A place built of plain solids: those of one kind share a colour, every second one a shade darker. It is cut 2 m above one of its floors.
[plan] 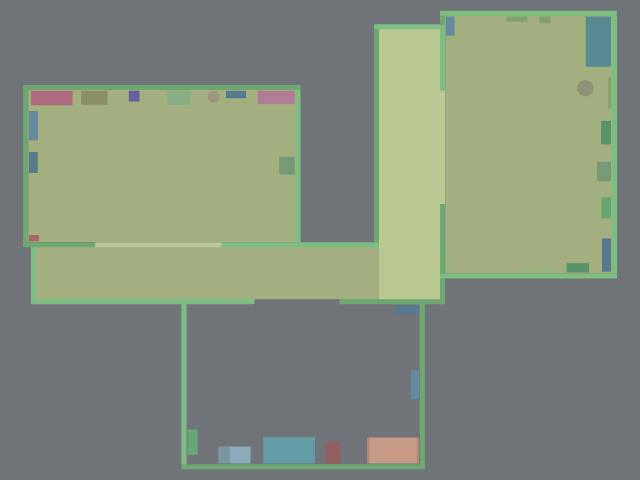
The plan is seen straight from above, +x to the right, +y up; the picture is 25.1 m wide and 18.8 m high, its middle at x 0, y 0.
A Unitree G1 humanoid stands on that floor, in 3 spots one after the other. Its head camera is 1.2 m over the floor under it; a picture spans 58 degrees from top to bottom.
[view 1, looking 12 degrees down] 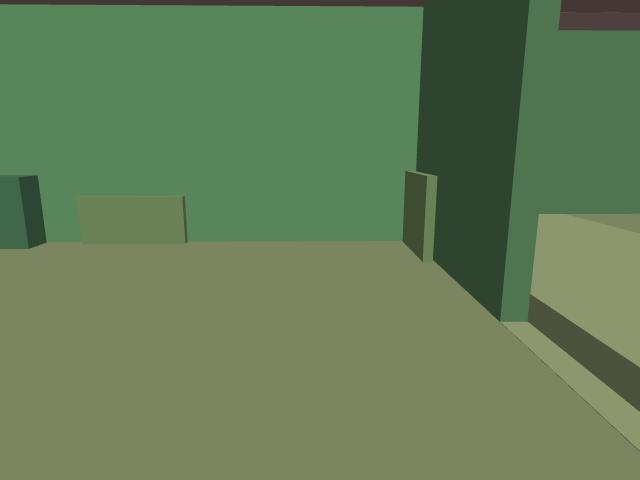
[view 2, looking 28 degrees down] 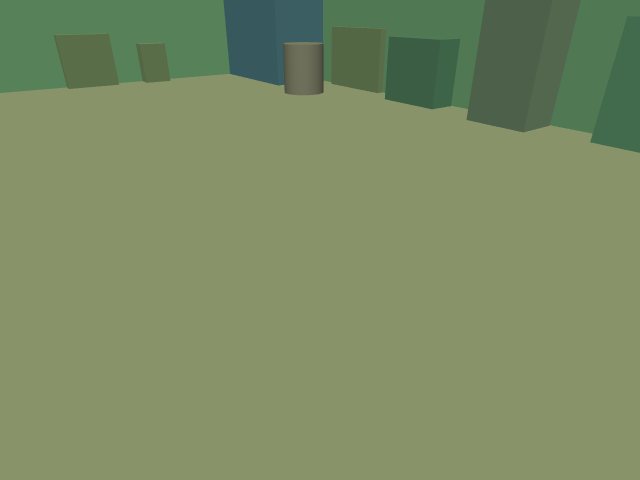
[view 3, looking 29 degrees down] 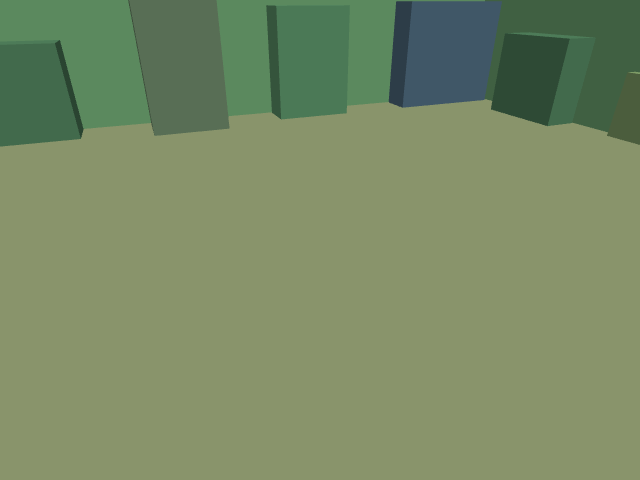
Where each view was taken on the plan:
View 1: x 6.22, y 4.26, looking -91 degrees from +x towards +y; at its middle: wall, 5.69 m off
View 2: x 6.22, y -0.24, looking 54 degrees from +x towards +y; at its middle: floor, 2.56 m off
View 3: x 6.22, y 3.14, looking -22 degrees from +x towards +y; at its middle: floor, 2.48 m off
